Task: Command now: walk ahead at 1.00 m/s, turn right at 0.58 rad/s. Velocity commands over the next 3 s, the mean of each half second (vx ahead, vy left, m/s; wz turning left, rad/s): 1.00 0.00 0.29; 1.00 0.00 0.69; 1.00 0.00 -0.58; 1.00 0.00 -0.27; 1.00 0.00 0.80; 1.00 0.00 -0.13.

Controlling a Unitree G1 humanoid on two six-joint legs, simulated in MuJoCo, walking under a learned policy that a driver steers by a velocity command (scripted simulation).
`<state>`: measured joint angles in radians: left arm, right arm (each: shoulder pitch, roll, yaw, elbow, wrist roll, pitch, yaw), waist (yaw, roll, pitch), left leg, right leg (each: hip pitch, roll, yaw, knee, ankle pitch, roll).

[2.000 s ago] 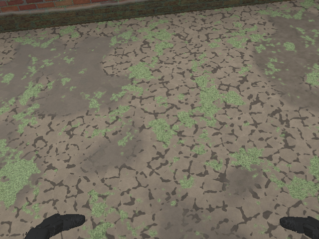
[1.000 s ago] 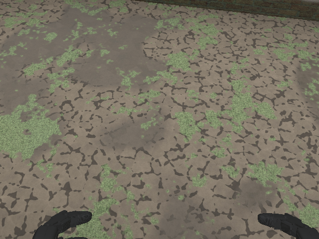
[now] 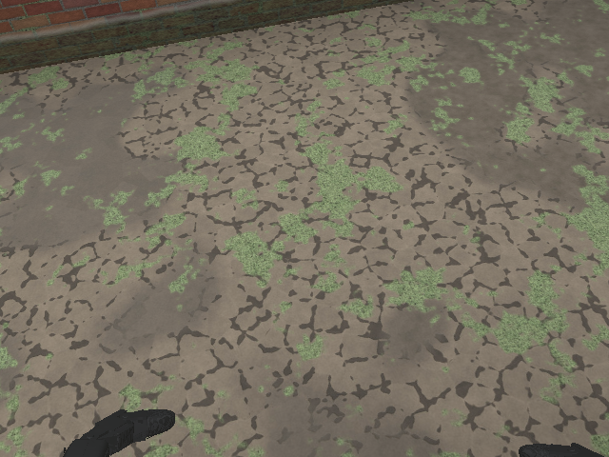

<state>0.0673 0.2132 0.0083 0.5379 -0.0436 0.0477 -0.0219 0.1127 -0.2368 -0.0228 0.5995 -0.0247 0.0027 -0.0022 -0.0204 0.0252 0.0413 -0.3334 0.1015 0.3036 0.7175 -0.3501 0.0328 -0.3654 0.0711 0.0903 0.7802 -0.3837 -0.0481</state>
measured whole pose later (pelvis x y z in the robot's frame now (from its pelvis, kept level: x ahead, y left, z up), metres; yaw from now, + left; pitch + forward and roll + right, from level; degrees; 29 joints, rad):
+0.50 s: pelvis +0.01 -0.03 +0.01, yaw +11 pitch -2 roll +0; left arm 0.05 0.18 -0.04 0.52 0.02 0.01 0.01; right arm 0.01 -0.15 0.01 0.61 0.01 0.04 0.01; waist 0.03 -0.03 0.06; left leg -0.31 0.02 -0.02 0.63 -0.28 -0.02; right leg -0.22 0.06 -0.11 0.59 -0.34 -0.08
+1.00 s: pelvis -0.02 +0.03 +0.01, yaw +25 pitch +0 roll -1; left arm 0.12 0.16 0.02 0.57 0.02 0.01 0.00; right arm 0.03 -0.16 0.03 0.55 0.02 0.07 0.04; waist 0.01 0.02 0.05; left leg -0.40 -0.18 -0.14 0.63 -0.20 0.07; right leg -0.26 -0.07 -0.17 0.65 -0.37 0.00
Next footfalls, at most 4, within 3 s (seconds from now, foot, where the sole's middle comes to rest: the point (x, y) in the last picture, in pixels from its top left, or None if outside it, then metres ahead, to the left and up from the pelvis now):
2.96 right None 0.01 -0.08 -0.75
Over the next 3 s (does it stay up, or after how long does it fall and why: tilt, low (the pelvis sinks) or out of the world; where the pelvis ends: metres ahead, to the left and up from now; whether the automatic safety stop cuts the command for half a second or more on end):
stays up -0.04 0.03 0.01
